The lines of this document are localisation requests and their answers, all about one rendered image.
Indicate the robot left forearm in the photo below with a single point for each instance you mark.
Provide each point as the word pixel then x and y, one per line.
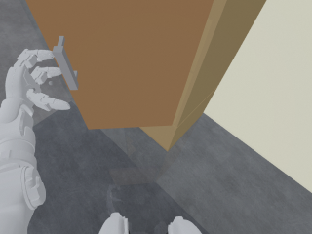
pixel 17 139

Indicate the robot right thigh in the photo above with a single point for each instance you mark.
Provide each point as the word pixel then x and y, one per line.
pixel 182 226

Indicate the robot thigh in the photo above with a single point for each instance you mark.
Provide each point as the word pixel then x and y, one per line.
pixel 115 225
pixel 182 226

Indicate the cupboard door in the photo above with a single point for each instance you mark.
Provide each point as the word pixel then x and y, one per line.
pixel 133 57

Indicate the handle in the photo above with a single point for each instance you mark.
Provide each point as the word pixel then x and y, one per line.
pixel 64 65

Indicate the robot left hand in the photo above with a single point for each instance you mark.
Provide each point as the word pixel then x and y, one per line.
pixel 19 81

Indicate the left robot upper arm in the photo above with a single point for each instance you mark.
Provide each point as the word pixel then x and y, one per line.
pixel 21 192

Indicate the robot left thigh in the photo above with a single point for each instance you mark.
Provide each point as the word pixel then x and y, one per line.
pixel 115 225

